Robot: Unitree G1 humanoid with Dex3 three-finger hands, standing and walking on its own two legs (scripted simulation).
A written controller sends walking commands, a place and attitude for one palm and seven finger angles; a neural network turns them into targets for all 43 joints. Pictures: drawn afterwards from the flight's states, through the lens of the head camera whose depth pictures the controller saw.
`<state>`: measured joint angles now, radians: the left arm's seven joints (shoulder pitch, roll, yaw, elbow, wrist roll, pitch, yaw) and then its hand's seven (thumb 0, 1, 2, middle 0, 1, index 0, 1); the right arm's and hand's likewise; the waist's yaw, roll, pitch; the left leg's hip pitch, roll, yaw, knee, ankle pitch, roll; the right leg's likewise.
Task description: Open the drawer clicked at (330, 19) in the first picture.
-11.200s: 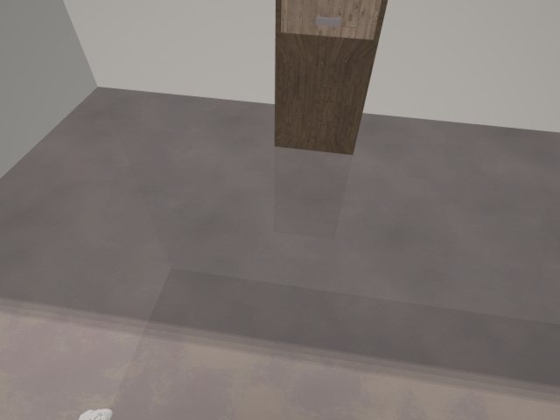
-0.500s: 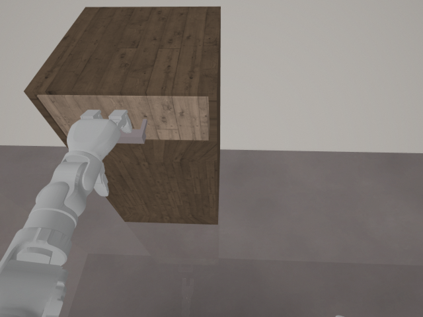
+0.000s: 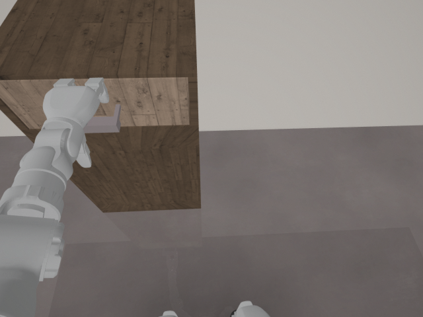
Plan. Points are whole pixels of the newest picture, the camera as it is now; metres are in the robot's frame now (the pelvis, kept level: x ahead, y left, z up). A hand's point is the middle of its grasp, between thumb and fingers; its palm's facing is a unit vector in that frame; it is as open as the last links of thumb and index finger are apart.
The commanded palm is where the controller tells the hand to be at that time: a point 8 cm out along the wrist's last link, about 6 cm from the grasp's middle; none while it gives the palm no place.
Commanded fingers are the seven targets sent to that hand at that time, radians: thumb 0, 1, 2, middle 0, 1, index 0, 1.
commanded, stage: move the hooked fingers above the handle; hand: left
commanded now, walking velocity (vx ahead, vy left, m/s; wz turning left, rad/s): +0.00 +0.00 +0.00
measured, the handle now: (97, 117) +0.56 +0.24 -0.01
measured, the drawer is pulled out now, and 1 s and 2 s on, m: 0.00 0.00 0.00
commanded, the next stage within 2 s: lower the fingers behind the handle in 0.74 s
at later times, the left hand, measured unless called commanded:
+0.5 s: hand (83, 121) +0.49 +0.24 +0.05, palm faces -0.06 -0.01 -1.00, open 13.8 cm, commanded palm +0.48 +0.23 +0.11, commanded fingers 0.00 -0.50 0.30 -0.30 -1.20 -0.30 -1.20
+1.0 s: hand (87, 123) +0.50 +0.23 +0.04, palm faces -0.09 +0.00 -1.00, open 13.8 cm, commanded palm +0.48 +0.23 +0.10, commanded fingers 0.00 -0.50 0.30 -0.30 -1.20 -0.30 -1.20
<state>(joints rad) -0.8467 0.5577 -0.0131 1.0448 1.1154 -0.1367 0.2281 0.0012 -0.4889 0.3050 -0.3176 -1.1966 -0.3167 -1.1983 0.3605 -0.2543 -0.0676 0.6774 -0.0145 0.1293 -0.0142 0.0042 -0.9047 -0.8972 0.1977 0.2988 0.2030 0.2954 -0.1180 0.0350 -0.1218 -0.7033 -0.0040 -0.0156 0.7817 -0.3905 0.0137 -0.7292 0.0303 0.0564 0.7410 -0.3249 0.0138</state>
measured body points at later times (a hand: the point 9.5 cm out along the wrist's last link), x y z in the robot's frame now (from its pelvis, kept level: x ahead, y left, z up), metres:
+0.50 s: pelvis +0.01 +0.01 +0.00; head +0.10 +0.01 +0.44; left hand +0.49 +0.24 +0.10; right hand +0.02 -0.27 -0.13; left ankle -0.02 +0.11 -0.71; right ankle +0.01 -0.13 -0.71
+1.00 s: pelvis +0.01 +0.00 +0.00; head +0.11 -0.01 +0.44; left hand +0.49 +0.23 +0.10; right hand +0.02 -0.28 -0.13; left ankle -0.02 +0.11 -0.71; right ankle +0.01 -0.13 -0.71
